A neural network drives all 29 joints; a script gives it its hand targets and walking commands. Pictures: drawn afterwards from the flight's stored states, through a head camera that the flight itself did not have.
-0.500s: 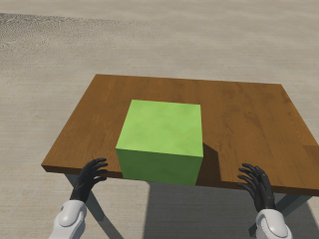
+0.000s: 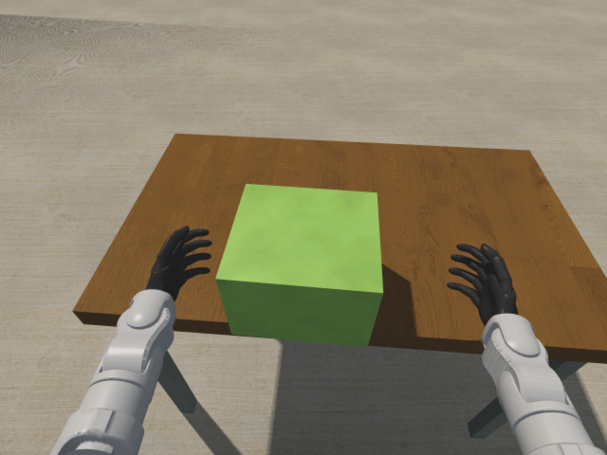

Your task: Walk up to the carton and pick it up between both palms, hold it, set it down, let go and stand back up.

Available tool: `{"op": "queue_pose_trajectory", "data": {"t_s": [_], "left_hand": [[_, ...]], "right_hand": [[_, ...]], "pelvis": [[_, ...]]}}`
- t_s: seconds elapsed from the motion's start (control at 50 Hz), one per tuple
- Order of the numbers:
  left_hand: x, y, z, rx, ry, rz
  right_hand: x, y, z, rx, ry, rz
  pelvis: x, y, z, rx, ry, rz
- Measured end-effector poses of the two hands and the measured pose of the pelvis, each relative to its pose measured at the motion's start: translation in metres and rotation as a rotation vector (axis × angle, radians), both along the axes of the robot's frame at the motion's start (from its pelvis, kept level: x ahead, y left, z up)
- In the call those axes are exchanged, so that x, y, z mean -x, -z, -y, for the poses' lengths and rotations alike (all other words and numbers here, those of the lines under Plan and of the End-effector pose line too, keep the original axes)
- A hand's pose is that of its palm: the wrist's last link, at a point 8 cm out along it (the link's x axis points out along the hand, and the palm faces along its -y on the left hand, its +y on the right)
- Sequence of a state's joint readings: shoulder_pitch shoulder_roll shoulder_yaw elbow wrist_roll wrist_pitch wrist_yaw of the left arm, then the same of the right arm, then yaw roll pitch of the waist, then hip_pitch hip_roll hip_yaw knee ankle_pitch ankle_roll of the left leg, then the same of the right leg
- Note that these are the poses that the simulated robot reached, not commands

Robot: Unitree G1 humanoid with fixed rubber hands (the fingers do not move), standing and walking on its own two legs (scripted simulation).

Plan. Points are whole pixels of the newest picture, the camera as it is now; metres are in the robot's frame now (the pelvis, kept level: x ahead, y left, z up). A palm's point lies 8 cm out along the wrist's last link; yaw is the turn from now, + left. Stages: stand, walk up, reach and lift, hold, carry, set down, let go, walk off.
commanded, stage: reach and lift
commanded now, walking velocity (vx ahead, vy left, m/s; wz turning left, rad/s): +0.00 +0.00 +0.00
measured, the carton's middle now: (304, 263) +0.44 +0.03 -0.03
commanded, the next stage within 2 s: none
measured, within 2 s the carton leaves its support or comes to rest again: neither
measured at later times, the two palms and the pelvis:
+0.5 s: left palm (174, 221) +0.41 +0.21 +0.10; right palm (493, 240) +0.39 -0.23 +0.10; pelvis +0.00 +0.00 +0.00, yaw +0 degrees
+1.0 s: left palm (186, 238) +0.42 +0.21 +0.05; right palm (471, 251) +0.41 -0.22 +0.05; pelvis -0.01 +0.00 -0.01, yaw +1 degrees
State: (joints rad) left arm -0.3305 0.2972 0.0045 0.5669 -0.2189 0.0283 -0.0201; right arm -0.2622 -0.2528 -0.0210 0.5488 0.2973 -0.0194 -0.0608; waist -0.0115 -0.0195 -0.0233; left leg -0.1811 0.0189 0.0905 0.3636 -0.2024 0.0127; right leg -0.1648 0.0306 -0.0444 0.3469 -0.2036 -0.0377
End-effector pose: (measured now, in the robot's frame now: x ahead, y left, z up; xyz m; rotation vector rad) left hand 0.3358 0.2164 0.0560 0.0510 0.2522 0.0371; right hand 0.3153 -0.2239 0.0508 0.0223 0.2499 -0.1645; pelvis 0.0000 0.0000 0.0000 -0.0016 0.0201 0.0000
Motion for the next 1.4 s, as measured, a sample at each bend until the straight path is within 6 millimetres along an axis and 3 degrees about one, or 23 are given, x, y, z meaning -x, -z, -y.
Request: {"op": "queue_pose_trajectory", "data": {"t_s": [0.76,0.88,1.04,1.1,1.3,1.4], "left_hand": [[-0.104,-0.065,0.005,-0.036,-0.007,0.001],[-0.105,-0.048,0.006,-0.044,0.0,-0.015],[-0.079,0.019,0.006,-0.042,-0.018,-0.07],[-0.074,0.034,0.005,-0.042,-0.037,-0.066],[-0.092,0.031,0.025,-0.06,-0.012,0.006],[-0.089,0.034,0.027,-0.051,-0.015,-0.001]], "right_hand": [[-0.106,-0.067,0.006,0.036,-0.003,0.003],[-0.105,-0.051,0.003,0.048,0.0,-0.028],[-0.085,0.011,-0.011,0.029,-0.004,-0.079],[-0.083,0.027,-0.016,0.02,-0.008,-0.066],[-0.09,0.034,-0.007,0.033,0.026,-0.027],[-0.087,0.03,0.003,0.045,0.041,-0.011]], "pelvis": [[0.002,0.005,-0.002,0.018,-0.006,-0.177],[0.002,0.007,-0.003,0.021,-0.011,-0.202],[0.009,0.016,-0.004,0.027,-0.023,-0.278],[0.015,0.021,-0.005,0.03,-0.026,-0.323],[0.028,0.039,-0.003,0.032,-0.023,-0.424],[0.031,0.04,0.0,0.026,-0.017,-0.419]]}}
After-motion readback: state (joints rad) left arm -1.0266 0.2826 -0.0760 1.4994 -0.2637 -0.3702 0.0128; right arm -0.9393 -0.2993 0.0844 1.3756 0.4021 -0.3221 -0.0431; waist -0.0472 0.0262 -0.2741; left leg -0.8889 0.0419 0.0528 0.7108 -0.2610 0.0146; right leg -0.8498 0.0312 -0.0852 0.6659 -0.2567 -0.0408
